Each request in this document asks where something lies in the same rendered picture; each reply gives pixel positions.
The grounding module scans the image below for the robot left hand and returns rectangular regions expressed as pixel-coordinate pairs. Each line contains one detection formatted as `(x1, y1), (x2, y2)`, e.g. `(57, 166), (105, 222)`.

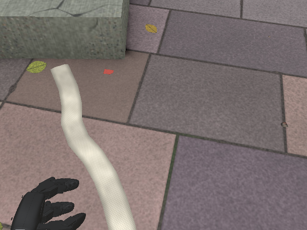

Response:
(11, 176), (86, 230)

